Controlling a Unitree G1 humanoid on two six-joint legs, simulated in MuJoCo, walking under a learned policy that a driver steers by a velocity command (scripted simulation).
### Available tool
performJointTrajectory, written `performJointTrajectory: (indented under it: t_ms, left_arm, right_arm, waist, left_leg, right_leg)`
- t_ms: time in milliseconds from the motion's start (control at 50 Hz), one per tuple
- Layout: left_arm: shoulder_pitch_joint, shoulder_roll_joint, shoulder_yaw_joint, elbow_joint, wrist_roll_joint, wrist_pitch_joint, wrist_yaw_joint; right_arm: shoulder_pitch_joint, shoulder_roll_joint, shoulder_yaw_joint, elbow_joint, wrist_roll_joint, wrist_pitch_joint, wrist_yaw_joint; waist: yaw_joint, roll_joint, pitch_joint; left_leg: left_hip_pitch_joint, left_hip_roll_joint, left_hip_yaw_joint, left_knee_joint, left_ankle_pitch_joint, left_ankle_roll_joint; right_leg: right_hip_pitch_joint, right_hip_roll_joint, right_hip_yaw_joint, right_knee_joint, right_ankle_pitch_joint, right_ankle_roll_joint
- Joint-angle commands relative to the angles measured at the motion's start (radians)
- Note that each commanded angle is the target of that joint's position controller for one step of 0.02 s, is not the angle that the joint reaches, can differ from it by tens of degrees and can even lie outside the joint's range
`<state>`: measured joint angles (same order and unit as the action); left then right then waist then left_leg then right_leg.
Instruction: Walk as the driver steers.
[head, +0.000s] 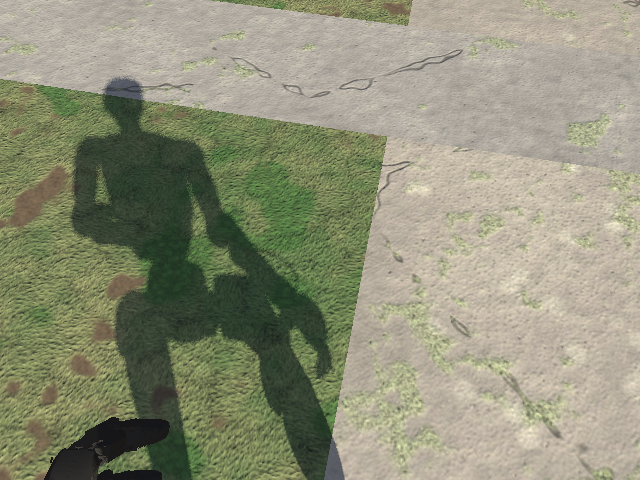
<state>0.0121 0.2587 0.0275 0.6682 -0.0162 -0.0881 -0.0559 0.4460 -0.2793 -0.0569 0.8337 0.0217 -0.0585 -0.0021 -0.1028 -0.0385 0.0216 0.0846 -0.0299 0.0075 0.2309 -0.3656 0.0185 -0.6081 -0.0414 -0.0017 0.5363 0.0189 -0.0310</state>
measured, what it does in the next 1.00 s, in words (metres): walks ahead: right foot, then left foot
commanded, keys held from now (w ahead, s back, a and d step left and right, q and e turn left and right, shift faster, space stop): w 0.58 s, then w+e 0.42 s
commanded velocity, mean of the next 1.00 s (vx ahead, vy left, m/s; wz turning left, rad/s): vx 0.50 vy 0.00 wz -0.13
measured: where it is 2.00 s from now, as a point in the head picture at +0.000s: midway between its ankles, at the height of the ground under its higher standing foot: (361, 215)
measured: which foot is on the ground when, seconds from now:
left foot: down 0.00-0.06, up 0.08-0.56, down 0.58-1.00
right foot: up 0.00-0.04, down 0.06-0.58, up 0.60-1.00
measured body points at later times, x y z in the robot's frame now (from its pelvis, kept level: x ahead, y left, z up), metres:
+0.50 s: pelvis +0.27 -0.01 +0.01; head +0.30 -0.01 +0.46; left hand +0.29 +0.27 -0.12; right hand +0.49 -0.24 -0.08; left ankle +0.45 +0.14 -0.70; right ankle +0.18 -0.12 -0.73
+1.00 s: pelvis +0.55 +0.03 +0.01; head +0.57 +0.02 +0.46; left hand +0.75 +0.25 -0.10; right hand +0.53 -0.25 -0.12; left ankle +0.46 +0.13 -0.73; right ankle +0.70 -0.15 -0.68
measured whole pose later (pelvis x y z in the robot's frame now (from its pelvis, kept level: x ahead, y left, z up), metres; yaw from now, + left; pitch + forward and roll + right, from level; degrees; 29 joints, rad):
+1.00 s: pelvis +0.55 +0.03 +0.01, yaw -10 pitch +1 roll +2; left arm 0.15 0.27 0.06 0.76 -0.02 -0.03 -0.03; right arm 0.31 -0.26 -0.06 0.88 -0.01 -0.09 -0.01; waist -0.07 -0.04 0.03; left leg 0.06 -0.04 0.22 0.20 -0.28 0.03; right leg -0.67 -0.09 0.03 0.70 0.05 -0.02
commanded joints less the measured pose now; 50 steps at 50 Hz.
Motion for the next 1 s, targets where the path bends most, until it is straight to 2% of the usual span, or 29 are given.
performJointTrajectory:
  t_ms: [20,40,60,80,100,120,140,160,180,220,260,300,380,440,480,540,560,580,600,620,640,660,680,700,740,800,840,900,1000]
  left_arm:
    - [0.024,0.128,0.046,-0.063,0.003,-0.015,0.0]
    - [0.167,0.165,0.067,-0.023,0.006,-0.012,0.01]
    - [0.348,0.223,0.084,0.012,0.014,-0.007,0.023]
    - [0.413,0.308,0.101,0.032,0.022,-0.005,0.019]
    - [0.426,0.212,0.078,0.034,0.007,-0.002,0.019]
    - [0.352,0.181,0.064,0.031,0.005,0.0,0.025]
    - [0.284,0.164,0.058,0.024,0.008,0.001,0.028]
    - [0.235,0.142,0.052,0.022,0.018,0.0,0.025]
    - [0.208,0.122,0.046,0.02,0.03,-0.006,0.023]
    - [0.193,0.115,0.046,0.031,0.023,-0.019,0.02]
    - [0.201,0.136,0.052,0.051,0.017,-0.027,0.024]
    - [0.226,0.153,0.058,0.07,0.016,-0.025,0.033]
    - [0.279,0.18,0.062,0.098,0.005,-0.012,0.044]
    - [0.342,0.197,0.066,0.132,-0.003,-0.001,0.045]
    - [0.361,0.203,0.069,0.149,-0.006,0.011,0.047]
    - [0.35,0.221,0.075,0.162,-0.009,0.028,0.055]
    - [0.329,0.22,0.073,0.161,-0.009,0.034,0.057]
    - [0.334,0.185,0.059,0.157,0.0,0.036,0.06]
    - [0.39,0.104,0.03,0.125,0.017,0.025,0.057]
    - [0.454,0.046,0.01,0.131,0.008,0.006,0.054]
    - [0.371,0.157,0.039,0.128,-0.021,-0.004,0.05]
    - [0.295,0.181,0.048,0.102,-0.034,-0.008,0.048]
    - [0.261,0.173,0.049,0.098,-0.023,-0.006,0.052]
    - [0.264,0.162,0.054,0.101,-0.015,0.004,0.054]
    - [0.311,0.124,0.054,0.121,-0.017,0.03,0.054]
    - [0.281,0.098,0.054,0.108,-0.015,0.052,0.059]
    - [0.241,0.091,0.054,0.093,-0.01,0.05,0.057]
    - [0.159,0.071,0.046,0.066,-0.005,0.042,0.039]
    - [0.005,0.049,0.032,-0.014,-0.004,0.041,0.007]
  right_arm:
    - [-0.029,-0.194,-0.048,-0.043,-0.001,0.001,-0.01]
    - [-0.036,-0.184,-0.042,-0.044,-0.005,0.008,-0.013]
    - [-0.03,-0.15,-0.025,-0.064,-0.023,0.008,-0.017]
    - [0.12,-0.009,0.016,-0.079,-0.02,-0.01,-0.005]
    - [0.065,-0.095,0.0,-0.06,-0.002,-0.031,0.001]
    - [-0.053,-0.155,-0.018,-0.098,0.024,-0.041,0.006]
    - [-0.12,-0.15,-0.013,-0.116,0.02,-0.047,0.002]
    - [-0.153,-0.139,-0.016,-0.119,0.0,-0.046,-0.001]
    - [-0.13,-0.129,-0.02,-0.114,-0.007,-0.037,-0.002]
    - [-0.089,-0.09,-0.013,-0.096,-0.007,-0.014,-0.004]
    - [-0.13,-0.075,-0.009,-0.108,-0.016,-0.002,-0.008]
    - [-0.209,-0.067,-0.005,-0.13,-0.022,-0.003,-0.007]
    - [-0.35,-0.045,0.007,-0.156,-0.016,-0.02,0.008]
    - [-0.439,-0.051,0.009,-0.184,-0.007,-0.027,0.023]
    - [-0.475,-0.063,0.006,-0.203,-0.004,-0.031,0.034]
    - [-0.429,-0.095,-0.005,-0.199,-0.006,-0.038,0.043]
    - [-0.339,-0.118,-0.02,-0.173,-0.009,-0.039,0.04]
    - [-0.183,-0.17,-0.045,-0.127,-0.013,-0.038,0.031]
    - [-0.039,-0.262,-0.067,-0.112,-0.035,-0.036,0.022]
    - [0.005,-0.266,-0.068,-0.097,-0.025,-0.03,0.026]
    - [-0.014,-0.177,-0.043,-0.101,-0.019,-0.03,0.024]
    - [-0.085,-0.152,-0.033,-0.107,-0.017,-0.031,0.022]
    - [-0.152,-0.126,-0.025,-0.112,-0.023,-0.033,0.022]
    - [-0.199,-0.097,-0.017,-0.113,-0.028,-0.039,0.023]
    - [-0.234,-0.077,-0.016,-0.102,-0.036,-0.055,0.024]
    - [-0.229,-0.098,-0.026,-0.072,-0.041,-0.068,0.016]
    - [-0.216,-0.106,-0.029,-0.054,-0.042,-0.066,0.007]
    - [-0.212,-0.123,-0.032,-0.041,-0.037,-0.058,-0.004]
    - [-0.125,-0.156,-0.045,0.006,-0.019,-0.026,-0.013]
  waist:
    - [0.11,0.138,-0.023]
    - [0.184,0.129,-0.115]
    - [0.251,0.065,-0.26]
    - [0.179,-0.217,-0.422]
    - [0.224,-0.183,-0.442]
    - [0.218,-0.124,-0.256]
    - [0.187,-0.033,-0.158]
    - [0.154,0.006,-0.089]
    - [0.114,-0.021,-0.077]
    - [0.081,-0.038,-0.068]
    - [0.076,-0.029,-0.028]
    - [0.095,-0.013,0.0]
    - [0.148,-0.004,0.025]
    - [0.185,-0.007,0.041]
    - [0.188,-0.013,0.049]
    - [0.142,-0.039,0.017]
    - [0.086,-0.035,-0.036]
    - [0.021,-0.011,-0.148]
    - [0.0,0.142,-0.311]
    - [0.013,0.335,-0.401]
    - [-0.019,0.222,-0.302]
    - [-0.001,0.177,-0.175]
    - [0.03,0.122,-0.111]
    - [0.062,0.13,-0.063]
    - [0.1,0.151,-0.047]
    - [0.109,0.115,-0.003]
    - [0.101,0.102,0.012]
    - [0.075,0.093,0.035]
    - [0.017,0.067,0.086]
  left_leg:
    - [-0.015,0.263,-0.097,0.121,0.81,0.124]
    - [-0.056,0.22,-0.061,0.295,0.92,0.099]
    - [-0.255,0.176,-0.036,0.577,0.695,0.066]
    - [-0.663,-0.014,-0.034,0.98,-0.01,-0.007]
    - [-0.777,-0.007,-0.166,1.096,-0.198,0.002]
    - [-0.856,0.046,-0.14,1.121,-0.134,0.008]
    - [-0.833,0.097,-0.106,1.072,-0.042,0.012]
    - [-0.795,0.128,-0.092,1.009,0.013,0.009]
    - [-0.726,0.156,-0.102,0.97,0.05,0.008]
    - [-0.663,0.168,-0.093,0.915,0.071,-0.006]
    - [-0.689,0.178,-0.082,0.836,0.121,-0.024]
    - [-0.733,0.186,-0.078,0.719,0.238,-0.038]
    - [-0.69,0.147,-0.041,0.456,0.443,-0.038]
    - [-0.685,0.125,-0.031,0.362,0.458,-0.031]
    - [-0.702,0.116,-0.036,0.316,0.404,-0.011]
    - [-0.61,0.086,-0.014,0.269,0.292,0.03]
    - [-0.476,0.055,0.017,0.235,0.289,0.053]
    - [-0.238,0.066,0.009,0.247,0.308,0.087]
    - [0.143,0.308,-0.304,0.275,0.284,0.195]
    - [0.312,0.439,-0.673,0.132,0.078,0.282]
    - [0.241,0.413,-0.63,0.088,-0.042,0.238]
    - [0.107,0.39,-0.489,0.063,-0.002,0.202]
    - [-0.018,0.352,-0.391,0.031,0.072,0.183]
    - [-0.108,0.317,-0.308,-0.007,0.142,0.171]
    - [-0.201,0.284,-0.197,-0.063,0.238,0.165]
    - [-0.226,0.278,-0.073,-0.101,0.377,0.169]
    - [-0.2,0.269,-0.008,-0.109,0.429,0.163]
    - [-0.183,0.247,0.089,-0.123,0.449,0.139]
    - [-0.017,0.304,0.149,-0.081,0.529,0.134]
  right_leg:
    - [0.16,0.05,-0.04,-0.026,-0.073,-0.054]
    - [0.362,0.071,-0.062,-0.037,-0.059,-0.085]
    - [0.683,-0.073,0.089,0.017,-0.018,-0.142]
    - [1.049,-0.333,0.601,-0.07,-0.268,-0.314]
    - [1.044,-0.341,0.771,-0.206,-0.406,-0.303]
    - [0.907,-0.308,0.614,-0.229,-0.395,-0.255]
    - [0.746,-0.272,0.492,-0.248,-0.298,-0.231]
    - [0.609,-0.235,0.407,-0.275,-0.188,-0.222]
    - [0.523,-0.206,0.348,-0.302,-0.12,-0.216]
    - [0.439,-0.183,0.28,-0.358,-0.077,-0.23]
    - [0.393,-0.179,0.222,-0.399,-0.046,-0.238]
    - [0.403,-0.167,0.177,-0.42,-0.031,-0.231]
    - [0.428,-0.129,0.085,-0.42,-0.023,-0.185]
    - [0.5,-0.161,0.091,-0.394,-0.047,-0.181]
    - [0.573,-0.193,0.105,-0.358,-0.033,-0.171]
    - [0.642,-0.217,0.114,-0.265,0.115,-0.142]
    - [0.634,-0.185,0.082,-0.155,0.268,-0.12]
    - [0.559,-0.129,0.036,0.042,0.305,-0.089]
    - [0.241,-0.028,-0.015,0.408,0.02,-0.029]
    - [-0.035,0.1,0.057,0.641,-0.6,0.002]
    - [-0.139,0.048,0.148,0.74,-0.587,-0.01]
    - [-0.17,0.002,0.125,0.731,-0.491,-0.02]
    - [-0.134,-0.039,0.109,0.686,-0.403,-0.015]
    - [-0.091,-0.067,0.113,0.638,-0.341,-0.008]
    - [-0.007,-0.085,0.114,0.615,-0.275,0.008]
    - [-0.059,-0.084,0.132,0.556,-0.177,0.029]
    - [-0.096,-0.077,0.136,0.46,-0.081,0.037]
    - [-0.066,-0.067,0.077,0.275,0.054,0.032]
    - [-0.126,-0.056,0.0,0.118,0.023,-0.003]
